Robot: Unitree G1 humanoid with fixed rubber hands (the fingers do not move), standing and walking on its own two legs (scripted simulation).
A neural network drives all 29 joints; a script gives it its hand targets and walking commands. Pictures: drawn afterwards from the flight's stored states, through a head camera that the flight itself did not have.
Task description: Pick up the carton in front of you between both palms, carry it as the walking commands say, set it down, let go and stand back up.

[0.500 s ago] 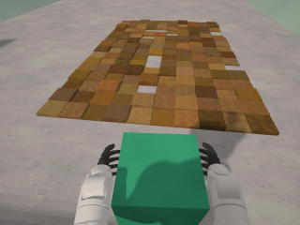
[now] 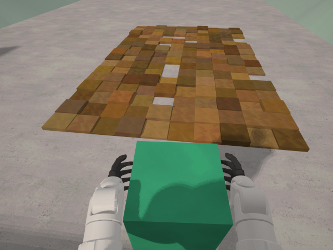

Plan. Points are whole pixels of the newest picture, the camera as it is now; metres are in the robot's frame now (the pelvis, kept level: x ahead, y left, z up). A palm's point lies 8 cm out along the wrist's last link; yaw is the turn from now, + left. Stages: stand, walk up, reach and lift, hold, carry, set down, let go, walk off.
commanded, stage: hold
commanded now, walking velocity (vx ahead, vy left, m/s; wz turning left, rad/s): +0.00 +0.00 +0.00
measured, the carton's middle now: (174, 200) +0.29 +0.00 -0.02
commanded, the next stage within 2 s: carry in 0.42 s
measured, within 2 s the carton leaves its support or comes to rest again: neither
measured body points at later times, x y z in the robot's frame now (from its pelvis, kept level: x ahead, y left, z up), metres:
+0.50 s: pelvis +0.01 +0.00 +0.00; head -0.03 +0.00 +0.45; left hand +0.31 +0.15 +0.04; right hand +0.32 -0.15 +0.05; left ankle +0.01 +0.13 -0.74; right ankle +0.02 -0.13 -0.74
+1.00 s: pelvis +0.20 -0.01 +0.00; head +0.19 -0.01 +0.45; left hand +0.46 +0.14 +0.08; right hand +0.45 -0.17 +0.08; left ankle +0.12 +0.09 -0.74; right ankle +0.18 -0.12 -0.69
